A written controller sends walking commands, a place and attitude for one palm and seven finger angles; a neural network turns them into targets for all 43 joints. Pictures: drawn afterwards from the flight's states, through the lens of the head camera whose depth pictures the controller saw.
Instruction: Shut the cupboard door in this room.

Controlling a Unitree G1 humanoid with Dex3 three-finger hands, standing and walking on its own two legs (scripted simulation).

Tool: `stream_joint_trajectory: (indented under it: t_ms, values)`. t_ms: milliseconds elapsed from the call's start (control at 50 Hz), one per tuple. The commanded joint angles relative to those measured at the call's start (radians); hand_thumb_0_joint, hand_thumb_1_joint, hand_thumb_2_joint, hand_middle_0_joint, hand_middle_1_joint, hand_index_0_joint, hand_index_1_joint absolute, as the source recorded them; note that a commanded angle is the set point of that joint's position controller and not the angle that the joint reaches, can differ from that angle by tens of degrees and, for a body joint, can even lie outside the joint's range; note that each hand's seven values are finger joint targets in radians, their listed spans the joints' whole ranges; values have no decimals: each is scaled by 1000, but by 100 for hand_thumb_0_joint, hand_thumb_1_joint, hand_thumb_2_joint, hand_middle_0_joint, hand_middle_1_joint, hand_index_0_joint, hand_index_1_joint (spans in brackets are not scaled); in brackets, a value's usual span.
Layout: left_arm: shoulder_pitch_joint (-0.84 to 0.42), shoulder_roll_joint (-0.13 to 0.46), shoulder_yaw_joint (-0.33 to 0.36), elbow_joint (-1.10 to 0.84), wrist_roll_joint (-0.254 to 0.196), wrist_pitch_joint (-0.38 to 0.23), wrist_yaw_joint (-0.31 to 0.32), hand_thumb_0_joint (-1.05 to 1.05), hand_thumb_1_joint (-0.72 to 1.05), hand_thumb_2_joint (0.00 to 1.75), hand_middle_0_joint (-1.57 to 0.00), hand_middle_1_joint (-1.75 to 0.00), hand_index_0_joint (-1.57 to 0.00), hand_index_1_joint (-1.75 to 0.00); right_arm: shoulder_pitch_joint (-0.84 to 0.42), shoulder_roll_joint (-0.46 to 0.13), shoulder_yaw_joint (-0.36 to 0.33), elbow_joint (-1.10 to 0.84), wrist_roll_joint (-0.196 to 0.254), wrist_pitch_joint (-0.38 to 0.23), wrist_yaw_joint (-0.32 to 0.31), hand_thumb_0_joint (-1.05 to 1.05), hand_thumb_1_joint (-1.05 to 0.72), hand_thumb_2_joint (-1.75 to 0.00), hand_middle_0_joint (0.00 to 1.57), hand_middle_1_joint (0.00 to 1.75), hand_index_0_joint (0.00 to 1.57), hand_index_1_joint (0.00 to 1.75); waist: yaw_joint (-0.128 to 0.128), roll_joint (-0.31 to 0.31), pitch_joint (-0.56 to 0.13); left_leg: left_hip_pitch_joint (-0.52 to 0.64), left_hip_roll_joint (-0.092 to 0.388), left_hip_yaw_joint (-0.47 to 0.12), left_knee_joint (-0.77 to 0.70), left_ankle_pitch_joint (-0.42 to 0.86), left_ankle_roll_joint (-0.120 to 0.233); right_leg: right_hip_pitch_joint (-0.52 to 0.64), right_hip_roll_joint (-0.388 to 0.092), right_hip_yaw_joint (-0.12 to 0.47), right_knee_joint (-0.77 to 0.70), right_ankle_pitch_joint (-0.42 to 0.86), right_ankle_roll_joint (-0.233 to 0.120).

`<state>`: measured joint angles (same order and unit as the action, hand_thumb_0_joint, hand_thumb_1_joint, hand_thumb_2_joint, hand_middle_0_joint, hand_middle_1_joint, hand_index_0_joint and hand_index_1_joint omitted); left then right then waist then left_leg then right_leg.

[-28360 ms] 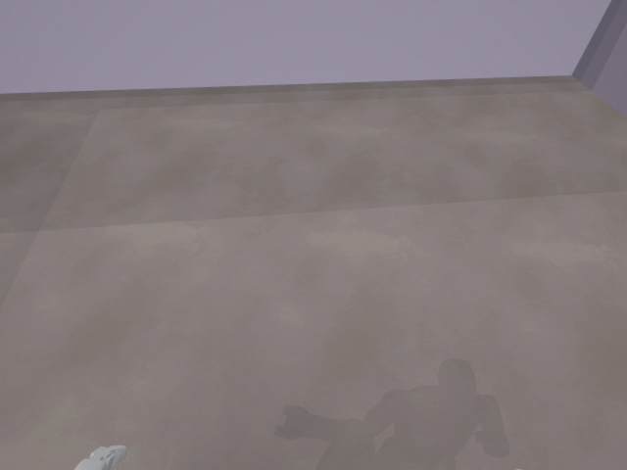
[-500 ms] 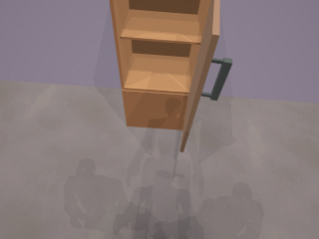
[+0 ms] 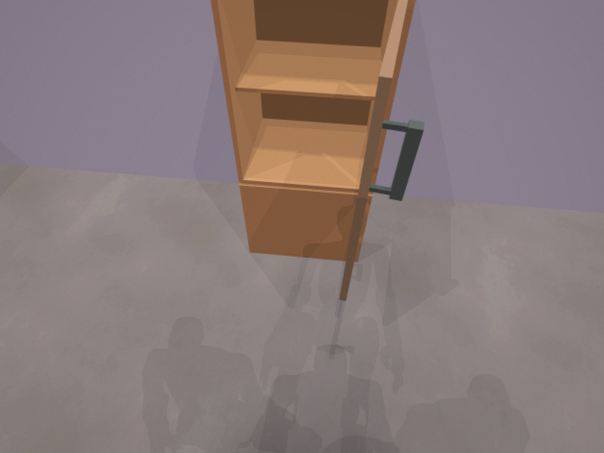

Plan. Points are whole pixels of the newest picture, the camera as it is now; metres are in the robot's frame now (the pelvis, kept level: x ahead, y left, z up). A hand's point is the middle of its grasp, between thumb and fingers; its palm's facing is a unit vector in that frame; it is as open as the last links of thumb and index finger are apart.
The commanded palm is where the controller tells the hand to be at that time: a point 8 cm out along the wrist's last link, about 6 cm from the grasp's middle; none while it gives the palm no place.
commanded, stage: stand and wait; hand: left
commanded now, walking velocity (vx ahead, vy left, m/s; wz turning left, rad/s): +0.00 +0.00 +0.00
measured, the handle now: (392, 161) +0.57 -0.12 +0.07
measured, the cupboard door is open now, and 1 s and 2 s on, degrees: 81 81 81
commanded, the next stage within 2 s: look at it before walking up in 0.18 s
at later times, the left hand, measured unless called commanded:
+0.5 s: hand out of the picture -0.02 +0.16 -0.18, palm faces +0.03 -0.98 -0.18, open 7.3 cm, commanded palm none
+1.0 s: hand out of the picture -0.01 +0.21 -0.18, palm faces +0.01 -0.98 -0.19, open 7.3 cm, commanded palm none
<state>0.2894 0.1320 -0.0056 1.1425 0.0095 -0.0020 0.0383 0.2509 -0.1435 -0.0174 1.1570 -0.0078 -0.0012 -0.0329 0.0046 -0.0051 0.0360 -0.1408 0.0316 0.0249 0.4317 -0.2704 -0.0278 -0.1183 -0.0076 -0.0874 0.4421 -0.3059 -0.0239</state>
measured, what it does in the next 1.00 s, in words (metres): stands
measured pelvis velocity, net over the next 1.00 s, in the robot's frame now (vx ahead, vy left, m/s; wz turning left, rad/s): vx -0.01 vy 0.03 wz -0.01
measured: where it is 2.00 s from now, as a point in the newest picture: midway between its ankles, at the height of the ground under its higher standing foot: outside the picture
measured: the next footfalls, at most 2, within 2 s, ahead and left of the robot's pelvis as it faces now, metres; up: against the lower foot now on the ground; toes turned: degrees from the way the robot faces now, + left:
none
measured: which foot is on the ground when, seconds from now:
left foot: down 0.00-1.00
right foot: down 0.00-1.00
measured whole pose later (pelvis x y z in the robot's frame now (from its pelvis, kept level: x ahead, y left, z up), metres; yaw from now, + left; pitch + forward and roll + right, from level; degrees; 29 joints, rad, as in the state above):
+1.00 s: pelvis -0.01 +0.03 +0.00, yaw -1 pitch -2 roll +0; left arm 0.27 0.18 0.01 1.13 0.01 -0.01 0.03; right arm 0.25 -0.17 -0.02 1.15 -0.01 -0.03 -0.03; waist 0.01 -0.02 0.05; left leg -0.12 0.01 0.05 0.40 -0.25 0.01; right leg -0.09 -0.03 -0.07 0.37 -0.25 0.01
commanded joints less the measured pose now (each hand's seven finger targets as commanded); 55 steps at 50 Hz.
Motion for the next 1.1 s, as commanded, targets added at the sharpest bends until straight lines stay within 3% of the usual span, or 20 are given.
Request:
stream_joint_trajectory:
  t_ms: [0, 260, 360, 440, 640, 1080]
  values:
    - [61, 108, 12, -20, -4, -22, 5, 0, 90, 90, -20, -30, -20, -30, 74, -65, -2, -11, 3, -6, -9, 0, -90, -90, 20, 30, 20, 30, -10, 1, 52, -4, 69, -42, -48, 211, 30, -53, -134, 113, -123, 270, -2]
    - [102, 92, 10, -5, -4, -27, 7, 0, 90, 90, -20, -30, -20, -30, 75, -73, -1, -11, 4, -14, -14, 0, -90, -90, 20, 30, 20, 30, -3, -13, 42, 12, 77, -39, -55, 229, 31, -25, -128, 107, -130, 323, 0]
    - [97, 90, 12, -9, -4, -24, 7, 0, 90, 90, -20, -30, -20, -30, 88, -70, 1, -8, 3, -15, -13, 0, -90, -90, 20, 30, 20, 30, -1, -8, 79, -11, 77, -43, -71, 203, 34, -37, -121, 103, -136, 255, 0]
    - [97, 96, 14, -14, -4, -25, 6, 0, 90, 90, -20, -30, -20, -30, 93, -72, 0, -7, 3, -20, -13, 0, -90, -90, 20, 30, 20, 30, 3, -10, 48, -9, 78, -48, -69, 227, 38, -11, -123, 99, -128, 276, 0]
    - [81, 110, 18, -27, -4, -24, 5, 0, 90, 90, -20, -30, -20, -30, 98, -84, -5, -7, 4, -26, -13, 0, -90, -90, 20, 30, 20, 30, 4, 2, 57, -18, 80, -56, -81, 227, 44, -11, -122, 94, -125, 253, 0]
    - [-5, 208, 32, -48, 3, -27, -6, 0, 90, 90, -20, -30, -20, -30, 4, -201, -23, -53, 5, -39, -7, 0, -90, -90, 20, 30, 20, 30, 2, 11, 45, 3, 91, -86, -125, 237, 59, -3, -127, 97, -138, 219, 8]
